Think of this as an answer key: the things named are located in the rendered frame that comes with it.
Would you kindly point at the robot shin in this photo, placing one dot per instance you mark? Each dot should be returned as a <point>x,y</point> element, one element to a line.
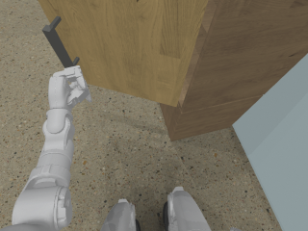
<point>172,222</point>
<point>124,200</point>

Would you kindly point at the robot left shin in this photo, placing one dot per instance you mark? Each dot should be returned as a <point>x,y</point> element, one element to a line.
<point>124,200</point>

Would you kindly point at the left robot upper arm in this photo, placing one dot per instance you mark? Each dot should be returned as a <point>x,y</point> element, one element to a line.
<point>42,209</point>

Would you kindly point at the handle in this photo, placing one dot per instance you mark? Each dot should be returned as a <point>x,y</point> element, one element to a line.
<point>57,45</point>

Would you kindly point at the robot left forearm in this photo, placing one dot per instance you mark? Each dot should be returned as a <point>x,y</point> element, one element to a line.
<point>55,159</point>

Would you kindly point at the robot right shin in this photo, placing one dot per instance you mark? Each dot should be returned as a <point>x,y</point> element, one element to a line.
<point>172,222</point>

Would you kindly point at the cupboard door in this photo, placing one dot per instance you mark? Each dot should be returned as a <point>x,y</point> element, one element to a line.
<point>138,47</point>

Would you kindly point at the left robot hand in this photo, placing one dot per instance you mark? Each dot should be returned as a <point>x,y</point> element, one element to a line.
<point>61,94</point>

